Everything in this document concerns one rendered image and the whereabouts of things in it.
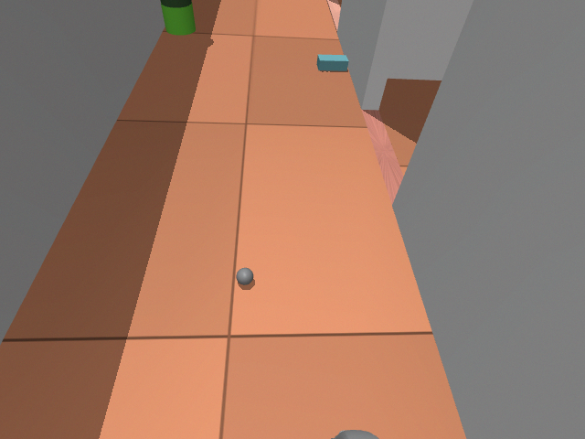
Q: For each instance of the potted plant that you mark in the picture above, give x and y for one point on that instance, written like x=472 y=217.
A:
x=178 y=17

